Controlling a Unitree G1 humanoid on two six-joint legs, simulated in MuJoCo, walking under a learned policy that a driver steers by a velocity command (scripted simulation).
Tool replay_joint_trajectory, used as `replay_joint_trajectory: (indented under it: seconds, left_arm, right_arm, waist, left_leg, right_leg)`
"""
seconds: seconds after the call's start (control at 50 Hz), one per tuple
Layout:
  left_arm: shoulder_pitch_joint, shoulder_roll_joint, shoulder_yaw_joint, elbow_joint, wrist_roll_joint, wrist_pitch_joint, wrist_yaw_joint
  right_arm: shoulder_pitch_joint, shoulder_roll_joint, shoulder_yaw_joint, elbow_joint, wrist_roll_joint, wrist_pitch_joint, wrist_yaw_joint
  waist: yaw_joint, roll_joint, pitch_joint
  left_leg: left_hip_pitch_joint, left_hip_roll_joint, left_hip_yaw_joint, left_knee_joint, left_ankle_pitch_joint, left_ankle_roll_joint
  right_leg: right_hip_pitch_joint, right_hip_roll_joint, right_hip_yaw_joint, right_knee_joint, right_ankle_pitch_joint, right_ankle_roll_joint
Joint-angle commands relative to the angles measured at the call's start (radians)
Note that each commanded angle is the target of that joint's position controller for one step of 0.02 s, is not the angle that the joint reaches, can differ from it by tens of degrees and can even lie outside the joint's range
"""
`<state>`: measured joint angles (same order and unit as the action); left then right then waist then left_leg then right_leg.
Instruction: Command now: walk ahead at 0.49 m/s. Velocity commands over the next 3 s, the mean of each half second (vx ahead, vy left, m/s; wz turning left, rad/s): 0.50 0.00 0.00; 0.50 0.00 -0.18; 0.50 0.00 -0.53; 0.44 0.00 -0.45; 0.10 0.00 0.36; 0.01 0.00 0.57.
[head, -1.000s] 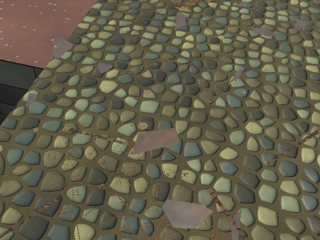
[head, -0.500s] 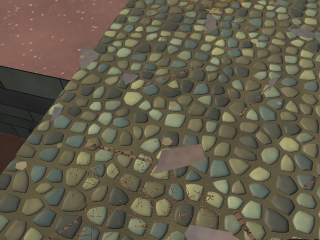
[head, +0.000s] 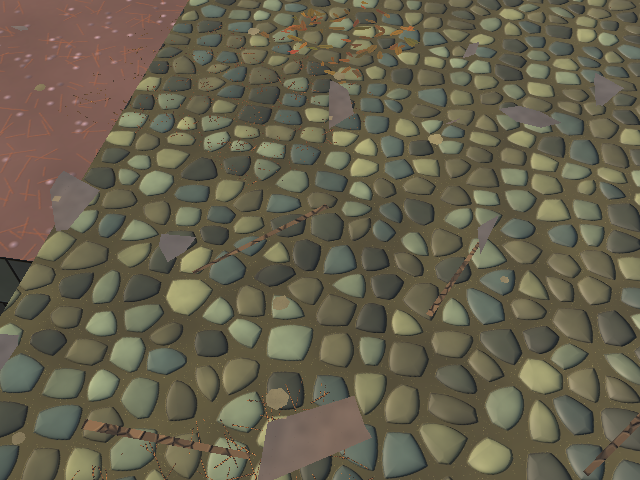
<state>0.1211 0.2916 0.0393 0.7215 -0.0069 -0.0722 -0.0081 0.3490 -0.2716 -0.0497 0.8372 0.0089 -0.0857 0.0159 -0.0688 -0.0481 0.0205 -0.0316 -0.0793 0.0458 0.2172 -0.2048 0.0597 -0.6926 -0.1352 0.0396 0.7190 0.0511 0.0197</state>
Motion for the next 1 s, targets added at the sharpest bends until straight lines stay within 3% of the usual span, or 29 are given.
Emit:
replay_joint_trajectory:
  seconds: [0.02, 0.08, 0.12, 0.14, 0.16, 0.18, 0.2, 0.22, 0.24, 0.26, 0.28, 0.3, 0.32, 0.36, 0.4, 0.5, 0.6, 0.66, 0.68, 0.7, 0.72, 0.74, 0.76, 0.78, 0.8, 0.82, 0.86, 0.9, 1.0]
  left_arm:
    - [-0.111, 0.042, 0.002, -0.088, -0.008, -0.022, -0.018]
    - [-0.151, 0.062, 0.008, -0.117, -0.009, -0.026, -0.036]
    - [-0.108, 0.084, 0.016, -0.113, -0.007, -0.027, -0.041]
    - [-0.031, 0.107, 0.029, -0.095, -0.005, -0.027, -0.038]
    - [0.121, 0.15, 0.053, -0.051, -0.003, -0.026, -0.029]
    - [0.301, 0.223, 0.074, -0.02, 0.006, -0.021, -0.018]
    - [0.331, 0.287, 0.086, 0.0, 0.007, -0.018, -0.025]
    - [0.336, 0.179, 0.059, -0.012, -0.001, -0.019, -0.025]
    - [0.266, 0.149, 0.047, -0.018, 0.001, -0.02, -0.021]
    - [0.197, 0.14, 0.042, -0.027, 0.005, -0.019, -0.019]
    - [0.153, 0.12, 0.037, -0.03, 0.012, -0.021, -0.021]
    - [0.13, 0.1, 0.031, -0.032, 0.022, -0.026, -0.021]
    - [0.121, 0.091, 0.03, -0.029, 0.019, -0.031, -0.023]
    - [0.126, 0.101, 0.034, -0.012, 0.008, -0.042, -0.022]
    - [0.144, 0.122, 0.041, 0.007, 0.007, -0.042, -0.014]
    - [0.198, 0.147, 0.046, 0.046, -0.001, -0.026, 0.002]
    - [0.272, 0.166, 0.054, 0.1, -0.012, -0.004, 0.007]
    - [0.257, 0.181, 0.062, 0.114, -0.015, 0.012, 0.016]
    - [0.235, 0.188, 0.063, 0.112, -0.016, 0.018, 0.018]
    - [0.234, 0.167, 0.055, 0.112, -0.013, 0.023, 0.019]
    - [0.242, 0.119, 0.032, 0.091, 0.005, 0.023, 0.021]
    - [0.371, -0.006, -0.004, 0.074, 0.003, 0.003, 0.012]
    - [0.317, 0.089, 0.016, 0.092, -0.02, -0.015, 0.009]
    - [0.229, 0.149, 0.036, 0.061, -0.046, -0.024, 0.007]
    - [0.18, 0.145, 0.036, 0.049, -0.042, -0.025, 0.011]
    - [0.156, 0.136, 0.04, 0.046, -0.027, -0.02, 0.015]
    - [0.205, 0.103, 0.044, 0.062, -0.026, 0.007, 0.015]
    - [0.207, 0.068, 0.041, 0.06, -0.026, 0.03, 0.016]
    - [0.106, 0.048, 0.038, 0.018, -0.017, 0.032, 0.006]
  right_arm:
    - [0.007, -0.183, -0.041, -0.039, 0.011, -0.004, -0.009]
    - [0.035, -0.192, -0.046, -0.014, 0.015, 0.016, -0.014]
    - [0.027, -0.204, -0.05, -0.007, 0.015, 0.029, -0.019]
    - [0.008, -0.212, -0.051, -0.008, 0.013, 0.035, -0.021]
    - [0.002, -0.192, -0.042, -0.01, 0.007, 0.041, -0.023]
    - [0.018, -0.138, -0.018, -0.035, -0.017, 0.039, -0.026]
    - [0.161, -0.015, 0.016, -0.044, -0.009, 0.017, -0.014]
    - [0.085, -0.122, -0.004, -0.03, 0.012, -0.003, -0.008]
    - [-0.017, -0.171, -0.019, -0.066, 0.036, -0.015, -0.004]
    - [-0.074, -0.159, -0.015, -0.08, 0.03, -0.02, -0.008]
    - [-0.1, -0.151, -0.018, -0.085, 0.012, -0.019, -0.01]
    - [-0.078, -0.14, -0.02, -0.079, 0.008, -0.01, -0.01]
    - [-0.056, -0.123, -0.018, -0.069, 0.008, 0.001, -0.01]
    - [-0.051, -0.094, -0.012, -0.064, 0.003, 0.02, -0.014]
    - [-0.118, -0.086, -0.008, -0.087, -0.006, 0.027, -0.017]
    - [-0.281, -0.058, 0.004, -0.123, -0.004, 0.01, -0.003]
    - [-0.402, -0.069, 0.005, -0.167, 0.008, -0.004, 0.022]
    - [-0.368, -0.099, -0.006, -0.166, 0.006, -0.01, 0.033]
    - [-0.299, -0.119, -0.017, -0.147, 0.004, -0.012, 0.031]
    - [-0.16, -0.16, -0.041, -0.103, 0.0, -0.012, 0.023]
    - [0.022, -0.229, -0.065, -0.068, -0.011, -0.011, 0.011]
    - [0.08, -0.308, -0.083, -0.05, -0.014, -0.004, 0.009]
    - [0.082, -0.205, -0.056, -0.058, -0.003, -0.004, 0.008]
    - [0.017, -0.165, -0.043, -0.063, -0.005, -0.007, 0.005]
    - [-0.052, -0.141, -0.035, -0.07, -0.009, -0.009, 0.003]
    - [-0.104, -0.106, -0.027, -0.07, -0.012, -0.013, 0.004]
    - [-0.149, -0.079, -0.022, -0.063, -0.024, -0.027, 0.005]
    - [-0.156, -0.094, -0.029, -0.044, -0.023, -0.039, 0.003]
    - [-0.142, -0.128, -0.039, -0.013, -0.026, -0.035, -0.016]
  waist:
    - [-0.011, 0.082, 0.063]
    - [-0.007, 0.092, 0.063]
    - [0.027, 0.114, 0.03]
    - [0.076, 0.125, -0.021]
    - [0.151, 0.111, -0.122]
    - [0.208, 0.006, -0.284]
    - [0.125, -0.267, -0.4]
    - [0.18, -0.158, -0.383]
    - [0.175, -0.1, -0.234]
    - [0.145, -0.014, -0.15]
    - [0.118, 0.012, -0.089]
    - [0.084, -0.014, -0.083]
    - [0.068, -0.024, -0.08]
    - [0.052, -0.021, -0.056]
    - [0.061, -0.003, -0.017]
    - [0.117, -0.004, 0.025]
    - [0.151, -0.01, 0.056]
    - [0.11, -0.03, 0.029]
    - [0.066, -0.038, -0.013]
    - [-0.001, -0.02, -0.1]
    - [-0.069, 0.063, -0.25]
    - [-0.007, 0.326, -0.374]
    - [-0.056, 0.255, -0.368]
    - [-0.05, 0.206, -0.217]
    - [-0.018, 0.145, -0.142]
    - [0.009, 0.127, -0.078]
    - [0.058, 0.16, -0.053]
    - [0.075, 0.134, -0.02]
    - [0.057, 0.101, 0.024]
  left_leg:
    - [-0.068, 0.275, -0.122, -0.091, 0.177, 0.152]
    - [0.059, 0.327, -0.14, -0.026, 0.238, 0.133]
    - [0.112, 0.338, -0.141, 0.047, 0.39, 0.112]
    - [0.115, 0.317, -0.12, 0.145, 0.56, 0.096]
    - [0.062, 0.264, -0.079, 0.334, 0.654, 0.067]
    - [-0.141, 0.204, -0.036, 0.649, 0.401, 0.03]
    - [-0.552, 0.009, -0.059, 0.988, -0.298, -0.035]
    - [-0.666, 0.046, -0.191, 1.09, -0.37, -0.023]
    - [-0.728, 0.096, -0.168, 1.101, -0.288, -0.012]
    - [-0.705, 0.147, -0.134, 1.057, -0.197, -0.012]
    - [-0.674, 0.177, -0.127, 0.999, -0.14, -0.018]
    - [-0.608, 0.204, -0.136, 0.964, -0.099, -0.022]
    - [-0.573, 0.21, -0.133, 0.937, -0.082, -0.03]
    - [-0.568, 0.217, -0.119, 0.879, -0.057, -0.05]
    - [-0.622, 0.225, -0.113, 0.782, 0.021, -0.073]
    - [-0.598, 0.191, -0.073, 0.463, 0.281, -0.082]
    - [-0.609, 0.161, -0.069, 0.324, 0.262, -0.052]
    - [-0.541, 0.137, -0.056, 0.285, 0.154, -0.01]
    - [-0.434, 0.108, -0.027, 0.266, 0.136, 0.01]
    - [-0.222, 0.085, -0.008, 0.249, 0.149, 0.037]
    - [0.088, 0.234, -0.165, 0.29, 0.169, 0.095]
    - [0.433, 0.472, -0.629, 0.205, -0.043, 0.248]
    - [0.408, 0.478, -0.738, 0.106, -0.189, 0.236]
    - [0.288, 0.451, -0.587, 0.081, -0.182, 0.187]
    - [0.157, 0.417, -0.469, 0.057, -0.106, 0.16]
    - [0.047, 0.38, -0.38, 0.021, -0.03, 0.144]
    - [-0.07, 0.342, -0.26, -0.039, 0.064, 0.128]
    - [-0.119, 0.339, -0.17, -0.079, 0.152, 0.135]
    - [-0.085, 0.306, 0.011, -0.107, 0.272, 0.116]
  right_leg:
    - [0.062, 0.033, -0.028, -0.122, 0.079, -0.008]
    - [0.034, 0.049, -0.017, -0.188, -0.012, -0.044]
    - [0.107, 0.075, -0.035, -0.209, -0.1, -0.072]
    - [0.223, 0.109, -0.067, -0.226, -0.121, -0.094]
    - [0.442, 0.131, -0.089, -0.231, -0.103, -0.125]
    - [0.76, -0.041, 0.099, -0.183, -0.059, -0.187]
    - [1.083, -0.25, 0.598, -0.304, -0.326, -0.346]
    - [1.074, -0.24, 0.685, -0.4, -0.454, -0.315]
    - [0.958, -0.214, 0.536, -0.417, -0.414, -0.277]
    - [0.816, -0.179, 0.425, -0.433, -0.29, -0.261]
    - [0.701, -0.147, 0.347, -0.459, -0.178, -0.259]
    - [0.632, -0.12, 0.293, -0.485, -0.115, -0.253]
    - [0.597, -0.102, 0.256, -0.514, -0.093, -0.258]
    - [0.547, -0.094, 0.191, -0.556, -0.041, -0.271]
    - [0.538, -0.089, 0.144, -0.588, -0.013, -0.277]
    - [0.559, -0.039, 0.029, -0.606, -0.027, -0.228]
    - [0.692, -0.101, 0.039, -0.554, -0.023, -0.217]
    - [0.768, -0.131, 0.047, -0.472, 0.119, -0.191]
    - [0.768, -0.114, 0.029, -0.391, 0.269, -0.176]
    - [0.713, -0.062, 0.001, -0.221, 0.36, -0.151]
    - [0.522, -0.004, -0.032, 0.066, 0.15, -0.115]
    - [0.104, 0.184, -0.045, 0.425, -0.499, -0.044]
    - [-0.009, 0.163, 0.104, 0.555, -0.637, -0.05]
    - [-0.073, 0.116, 0.104, 0.579, -0.558, -0.063]
    - [-0.048, 0.063, 0.075, 0.543, -0.466, -0.062]
    - [-0.018, 0.034, 0.072, 0.489, -0.401, -0.056]
    - [0.086, 0.0, 0.082, 0.445, -0.329, -0.047]
    - [0.081, -0.007, 0.08, 0.416, -0.293, -0.034]
    - [0.012, 0.004, 0.064, 0.181, -0.056, -0.017]
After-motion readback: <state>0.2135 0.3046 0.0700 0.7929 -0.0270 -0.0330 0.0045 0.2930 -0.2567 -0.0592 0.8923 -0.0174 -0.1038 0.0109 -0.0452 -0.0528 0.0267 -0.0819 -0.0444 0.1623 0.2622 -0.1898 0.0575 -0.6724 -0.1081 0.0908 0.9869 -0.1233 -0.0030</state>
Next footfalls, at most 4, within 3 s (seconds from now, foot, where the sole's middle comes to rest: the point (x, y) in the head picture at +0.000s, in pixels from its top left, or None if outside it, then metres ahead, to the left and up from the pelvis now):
0.16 right None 0.29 -0.14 -0.78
0.72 left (266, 436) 0.59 0.10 -0.78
1.26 right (376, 324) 0.85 -0.17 -0.78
1.74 left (334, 221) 1.19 -0.10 -0.78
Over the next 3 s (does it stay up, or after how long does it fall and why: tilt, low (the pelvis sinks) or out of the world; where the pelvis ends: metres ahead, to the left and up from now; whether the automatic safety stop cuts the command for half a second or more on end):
stays up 1.17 -0.21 -0.01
